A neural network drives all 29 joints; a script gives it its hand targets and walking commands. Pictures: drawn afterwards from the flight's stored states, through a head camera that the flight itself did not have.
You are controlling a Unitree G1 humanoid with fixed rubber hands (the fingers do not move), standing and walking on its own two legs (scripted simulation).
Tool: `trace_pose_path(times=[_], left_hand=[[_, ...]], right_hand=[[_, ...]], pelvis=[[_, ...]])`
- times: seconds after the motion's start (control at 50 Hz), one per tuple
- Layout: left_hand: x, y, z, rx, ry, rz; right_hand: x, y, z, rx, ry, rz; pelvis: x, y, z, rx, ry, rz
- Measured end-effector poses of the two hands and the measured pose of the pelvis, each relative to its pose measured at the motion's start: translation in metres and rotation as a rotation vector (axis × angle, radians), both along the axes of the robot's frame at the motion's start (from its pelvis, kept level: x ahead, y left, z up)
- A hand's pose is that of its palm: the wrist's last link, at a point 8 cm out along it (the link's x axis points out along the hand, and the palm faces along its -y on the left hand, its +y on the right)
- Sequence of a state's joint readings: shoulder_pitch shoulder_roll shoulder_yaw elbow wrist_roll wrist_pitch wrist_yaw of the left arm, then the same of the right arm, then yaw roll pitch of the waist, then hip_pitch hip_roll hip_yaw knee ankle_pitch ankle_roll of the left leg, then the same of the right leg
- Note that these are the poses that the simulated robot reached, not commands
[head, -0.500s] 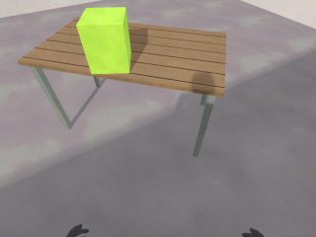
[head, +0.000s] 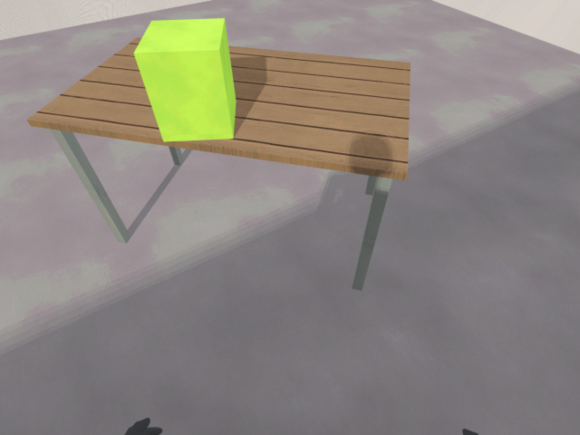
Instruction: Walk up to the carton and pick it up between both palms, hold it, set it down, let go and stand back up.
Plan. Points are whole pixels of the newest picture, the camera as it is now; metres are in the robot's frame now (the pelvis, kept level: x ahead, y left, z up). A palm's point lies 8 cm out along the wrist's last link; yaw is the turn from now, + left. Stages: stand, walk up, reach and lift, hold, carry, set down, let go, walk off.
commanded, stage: stand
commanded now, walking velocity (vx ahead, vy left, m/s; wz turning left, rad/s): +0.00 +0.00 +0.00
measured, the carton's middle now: (193, 81) +1.00 +0.30 +0.00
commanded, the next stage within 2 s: walk up in 0.86 s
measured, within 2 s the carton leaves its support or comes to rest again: neither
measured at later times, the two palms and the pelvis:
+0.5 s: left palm out of the picture +0.10 +0.25 -0.11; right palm out of the picture +0.07 -0.26 -0.11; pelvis +0.00 +0.00 +0.00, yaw -1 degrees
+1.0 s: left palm out of the picture +0.09 +0.25 -0.11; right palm out of the picture +0.06 -0.26 -0.11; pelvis +0.00 +0.01 +0.00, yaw -2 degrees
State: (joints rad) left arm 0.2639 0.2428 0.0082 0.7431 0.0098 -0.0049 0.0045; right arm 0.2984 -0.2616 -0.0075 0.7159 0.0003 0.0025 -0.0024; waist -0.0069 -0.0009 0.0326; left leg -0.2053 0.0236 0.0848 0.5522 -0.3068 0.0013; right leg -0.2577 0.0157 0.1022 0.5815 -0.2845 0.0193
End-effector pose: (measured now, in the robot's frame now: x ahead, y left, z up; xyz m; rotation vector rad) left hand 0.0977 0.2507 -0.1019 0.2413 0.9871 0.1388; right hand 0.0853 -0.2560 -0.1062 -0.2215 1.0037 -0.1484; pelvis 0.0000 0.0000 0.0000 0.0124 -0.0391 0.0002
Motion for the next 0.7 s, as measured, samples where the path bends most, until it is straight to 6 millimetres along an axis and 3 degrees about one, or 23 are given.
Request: trace_pose_path(times=[0.7], left_hand=[[-0.004,0.001,-0.005,-0.005,0.033,-0.007]], right_hand=[[-0.024,0.000,-0.004,-0.008,0.052,-0.040]], pelvis=[[-0.004,0.003,0.001,0.000,-0.005,-0.025]])
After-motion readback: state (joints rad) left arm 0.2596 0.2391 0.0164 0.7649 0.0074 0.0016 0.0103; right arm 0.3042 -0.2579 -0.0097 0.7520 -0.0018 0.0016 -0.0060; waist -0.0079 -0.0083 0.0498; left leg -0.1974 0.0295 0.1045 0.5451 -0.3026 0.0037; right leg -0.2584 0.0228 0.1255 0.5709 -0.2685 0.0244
